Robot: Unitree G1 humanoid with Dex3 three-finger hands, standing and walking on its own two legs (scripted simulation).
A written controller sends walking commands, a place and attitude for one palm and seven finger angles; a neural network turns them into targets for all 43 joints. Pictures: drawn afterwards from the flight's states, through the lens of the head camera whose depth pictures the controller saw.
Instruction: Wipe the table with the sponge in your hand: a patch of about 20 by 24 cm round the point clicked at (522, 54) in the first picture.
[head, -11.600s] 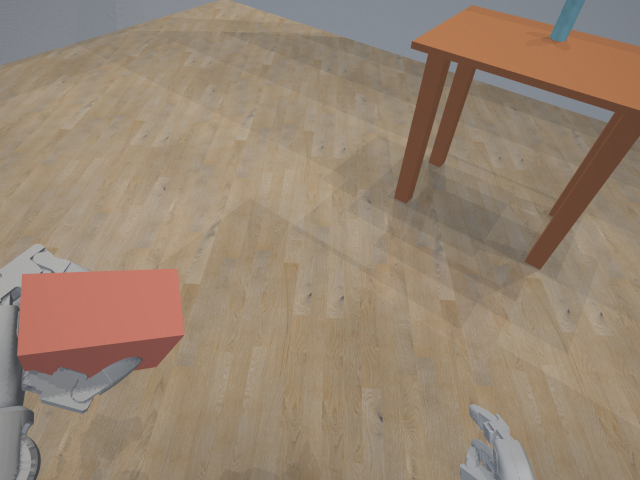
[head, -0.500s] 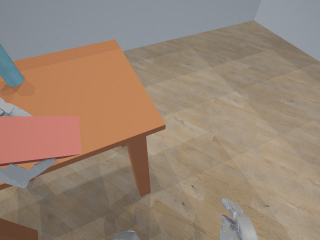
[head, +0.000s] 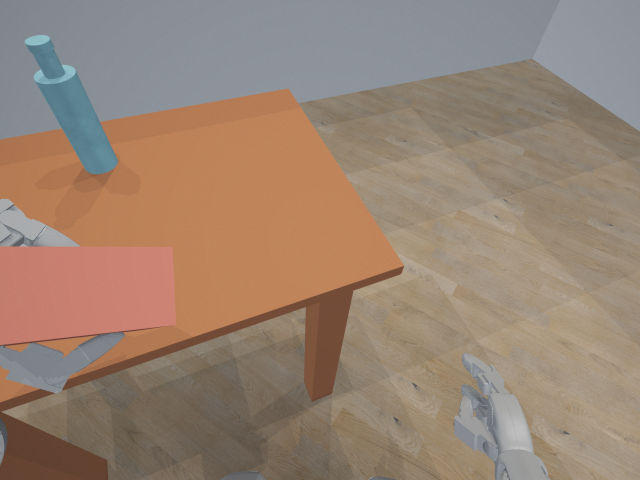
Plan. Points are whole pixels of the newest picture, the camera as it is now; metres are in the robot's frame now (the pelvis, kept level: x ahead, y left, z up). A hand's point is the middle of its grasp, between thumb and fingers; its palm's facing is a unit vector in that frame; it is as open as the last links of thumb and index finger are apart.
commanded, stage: shuffle to correct the standing spot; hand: left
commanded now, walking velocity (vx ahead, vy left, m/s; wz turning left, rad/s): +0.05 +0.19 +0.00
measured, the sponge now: (105, 297) +0.23 +0.21 +0.18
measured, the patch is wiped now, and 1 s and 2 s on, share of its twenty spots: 0.00 0.00 0.00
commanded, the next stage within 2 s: come to a stop and stand still in 1.22 s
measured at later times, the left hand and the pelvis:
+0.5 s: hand out of the picture +0.20 +0.34 +0.19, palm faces +0.36 -0.81 -0.46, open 10.0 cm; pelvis -0.03 +0.11 +0.00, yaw +0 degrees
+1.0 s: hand out of the picture +0.20 +0.41 +0.19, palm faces +0.39 -0.84 -0.38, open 10.0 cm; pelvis -0.03 +0.16 +0.01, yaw +1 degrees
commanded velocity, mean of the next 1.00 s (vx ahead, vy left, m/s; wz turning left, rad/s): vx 0.14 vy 0.04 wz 0.00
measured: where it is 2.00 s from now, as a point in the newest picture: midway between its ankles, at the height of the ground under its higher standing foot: outside the picture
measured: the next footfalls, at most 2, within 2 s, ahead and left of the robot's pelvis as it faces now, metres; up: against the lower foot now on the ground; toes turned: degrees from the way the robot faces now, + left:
right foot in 0.04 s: +0.05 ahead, -0.07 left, +0.00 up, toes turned -6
left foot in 0.38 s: +0.04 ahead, +0.28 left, +0.00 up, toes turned +6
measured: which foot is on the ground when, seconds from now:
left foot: down 0.00-0.06, up 0.08-0.36, down 0.38-1.00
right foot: up 0.00-0.02, down 0.04-0.38, up 0.40-0.56, down 0.58-0.84, up 0.86-1.00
